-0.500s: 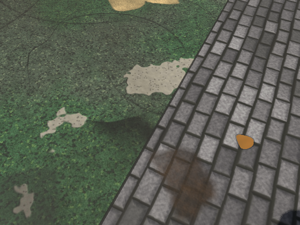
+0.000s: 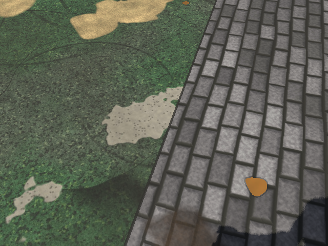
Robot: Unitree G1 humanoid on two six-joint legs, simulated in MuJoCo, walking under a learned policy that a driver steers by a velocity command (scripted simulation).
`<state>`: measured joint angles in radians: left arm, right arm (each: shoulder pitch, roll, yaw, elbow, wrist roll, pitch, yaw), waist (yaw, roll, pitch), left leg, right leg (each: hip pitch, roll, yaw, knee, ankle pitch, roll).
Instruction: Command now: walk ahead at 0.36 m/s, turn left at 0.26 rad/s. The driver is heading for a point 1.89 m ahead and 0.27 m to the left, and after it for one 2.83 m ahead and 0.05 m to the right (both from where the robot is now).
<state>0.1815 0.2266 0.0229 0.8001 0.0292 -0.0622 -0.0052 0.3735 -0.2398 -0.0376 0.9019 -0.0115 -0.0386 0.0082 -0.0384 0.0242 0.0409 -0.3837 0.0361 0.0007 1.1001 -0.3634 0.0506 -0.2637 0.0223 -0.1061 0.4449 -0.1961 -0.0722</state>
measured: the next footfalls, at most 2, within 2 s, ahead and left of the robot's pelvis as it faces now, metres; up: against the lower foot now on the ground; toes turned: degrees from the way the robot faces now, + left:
left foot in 0.32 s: +0.24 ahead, +0.11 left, +0.00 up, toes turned +14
right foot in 0.82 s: +0.19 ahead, -0.11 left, +0.00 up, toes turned +13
